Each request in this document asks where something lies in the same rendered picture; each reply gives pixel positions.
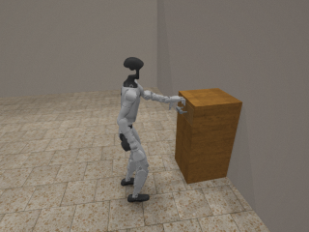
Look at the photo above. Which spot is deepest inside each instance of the right robot forearm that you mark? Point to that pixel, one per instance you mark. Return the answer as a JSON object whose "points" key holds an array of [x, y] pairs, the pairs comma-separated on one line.
{"points": [[126, 131]]}

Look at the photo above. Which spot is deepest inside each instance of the robot right upper arm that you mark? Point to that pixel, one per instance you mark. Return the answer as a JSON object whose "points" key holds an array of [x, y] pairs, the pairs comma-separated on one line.
{"points": [[129, 99]]}

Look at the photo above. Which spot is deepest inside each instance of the right robot foot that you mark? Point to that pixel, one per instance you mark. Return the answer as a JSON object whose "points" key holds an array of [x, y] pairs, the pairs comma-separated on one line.
{"points": [[140, 198]]}

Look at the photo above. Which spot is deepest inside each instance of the drawer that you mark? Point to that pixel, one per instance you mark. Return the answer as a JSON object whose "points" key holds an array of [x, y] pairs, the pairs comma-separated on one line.
{"points": [[190, 111]]}

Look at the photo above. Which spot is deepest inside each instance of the handle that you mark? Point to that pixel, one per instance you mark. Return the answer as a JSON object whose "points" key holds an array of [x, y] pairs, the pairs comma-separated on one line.
{"points": [[180, 111]]}

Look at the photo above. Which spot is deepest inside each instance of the robot left upper arm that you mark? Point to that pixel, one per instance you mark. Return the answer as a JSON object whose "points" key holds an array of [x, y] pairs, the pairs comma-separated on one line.
{"points": [[144, 94]]}

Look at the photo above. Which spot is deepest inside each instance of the right robot hand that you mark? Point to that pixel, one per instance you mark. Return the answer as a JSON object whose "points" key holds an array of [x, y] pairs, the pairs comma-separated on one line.
{"points": [[139, 156]]}

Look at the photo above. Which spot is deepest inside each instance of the left robot forearm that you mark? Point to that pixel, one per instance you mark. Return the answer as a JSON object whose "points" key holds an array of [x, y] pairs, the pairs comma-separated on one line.
{"points": [[160, 98]]}

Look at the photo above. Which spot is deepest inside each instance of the cabinet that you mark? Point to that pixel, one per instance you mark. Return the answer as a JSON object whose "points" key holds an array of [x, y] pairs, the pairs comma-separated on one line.
{"points": [[203, 150]]}

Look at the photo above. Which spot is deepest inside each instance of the left robot hand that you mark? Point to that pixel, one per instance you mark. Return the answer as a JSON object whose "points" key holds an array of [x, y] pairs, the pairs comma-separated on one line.
{"points": [[176, 99]]}

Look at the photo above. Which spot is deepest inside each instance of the right robot thigh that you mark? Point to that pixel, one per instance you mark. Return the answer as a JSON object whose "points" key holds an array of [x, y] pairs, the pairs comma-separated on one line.
{"points": [[126, 147]]}

